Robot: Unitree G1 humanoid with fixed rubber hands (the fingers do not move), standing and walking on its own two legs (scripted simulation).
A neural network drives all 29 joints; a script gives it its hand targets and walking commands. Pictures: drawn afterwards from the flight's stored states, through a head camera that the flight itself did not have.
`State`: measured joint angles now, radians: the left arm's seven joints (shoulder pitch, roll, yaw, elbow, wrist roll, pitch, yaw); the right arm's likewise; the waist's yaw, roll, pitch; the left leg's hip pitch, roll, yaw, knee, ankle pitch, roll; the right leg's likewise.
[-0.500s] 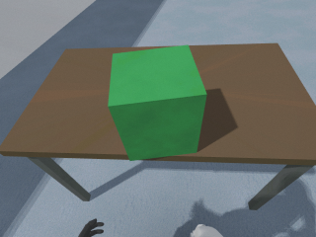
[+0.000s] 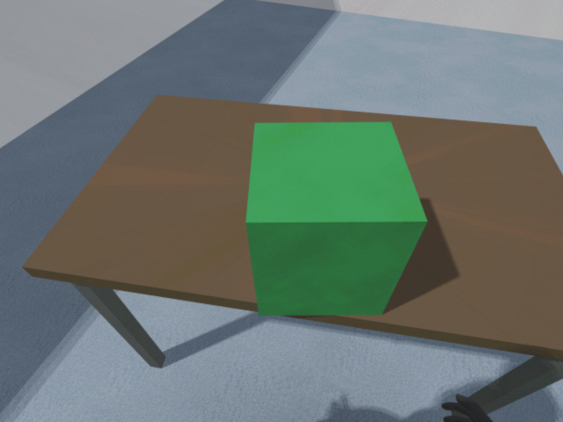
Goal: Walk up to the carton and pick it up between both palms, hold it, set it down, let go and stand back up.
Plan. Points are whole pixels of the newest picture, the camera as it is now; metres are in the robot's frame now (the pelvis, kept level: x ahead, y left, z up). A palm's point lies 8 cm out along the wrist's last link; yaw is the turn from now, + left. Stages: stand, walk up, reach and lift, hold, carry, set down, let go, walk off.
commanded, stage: walk up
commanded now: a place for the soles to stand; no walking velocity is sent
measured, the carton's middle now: (321, 223) +0.41 -0.02 +0.05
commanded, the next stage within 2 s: reach and lift in 1.14 s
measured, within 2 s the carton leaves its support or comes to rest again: neither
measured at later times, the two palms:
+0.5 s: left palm out of the picture +0.09 +0.25 -0.10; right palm out of the picture +0.08 -0.26 -0.10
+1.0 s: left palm out of the picture +0.07 +0.26 -0.10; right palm out of the picture +0.08 -0.26 -0.10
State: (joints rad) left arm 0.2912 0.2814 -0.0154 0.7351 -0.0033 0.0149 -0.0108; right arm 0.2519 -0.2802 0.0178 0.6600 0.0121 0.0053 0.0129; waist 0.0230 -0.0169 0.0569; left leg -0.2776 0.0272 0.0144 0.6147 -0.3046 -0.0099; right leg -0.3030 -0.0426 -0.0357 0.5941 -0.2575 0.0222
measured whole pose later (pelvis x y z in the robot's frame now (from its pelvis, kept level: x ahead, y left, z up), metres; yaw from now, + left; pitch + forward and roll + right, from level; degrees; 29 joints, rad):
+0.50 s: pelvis +0.00 +0.00 +0.00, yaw +0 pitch -2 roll +0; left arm 0.27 0.28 -0.02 0.74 0.00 0.01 -0.02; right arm 0.31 -0.28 0.02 0.71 0.00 0.01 0.02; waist 0.00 0.00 0.05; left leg -0.26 0.02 0.01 0.57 -0.28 -0.02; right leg -0.30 -0.04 -0.03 0.57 -0.24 0.02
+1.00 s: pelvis -0.01 +0.00 +0.00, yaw +1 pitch -1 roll +0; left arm 0.28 0.29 0.00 0.72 0.00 0.01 -0.01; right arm 0.31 -0.29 0.00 0.69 0.00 0.02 0.03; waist 0.00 0.00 0.05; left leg -0.30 0.01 -0.01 0.60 -0.27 -0.01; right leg -0.33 -0.06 -0.04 0.59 -0.24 0.02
